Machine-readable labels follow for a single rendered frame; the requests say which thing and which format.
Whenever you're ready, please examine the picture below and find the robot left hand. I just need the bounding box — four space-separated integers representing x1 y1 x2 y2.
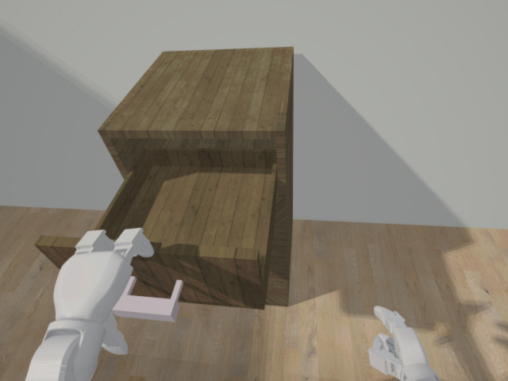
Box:
53 228 154 355

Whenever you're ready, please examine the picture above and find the cabinet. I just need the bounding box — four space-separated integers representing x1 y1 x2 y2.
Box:
98 47 294 307

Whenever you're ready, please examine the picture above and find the right robot forearm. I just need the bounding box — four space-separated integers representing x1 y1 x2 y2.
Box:
400 364 441 381

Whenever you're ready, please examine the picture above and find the left robot forearm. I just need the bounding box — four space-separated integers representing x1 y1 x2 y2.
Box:
25 317 106 381

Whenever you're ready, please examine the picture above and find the robot right hand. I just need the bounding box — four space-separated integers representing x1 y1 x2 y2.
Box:
368 306 429 379

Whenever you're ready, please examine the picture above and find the handle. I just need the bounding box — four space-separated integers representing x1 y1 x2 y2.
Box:
111 276 183 322

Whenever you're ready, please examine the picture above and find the drawer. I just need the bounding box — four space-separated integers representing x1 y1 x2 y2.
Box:
35 148 278 310

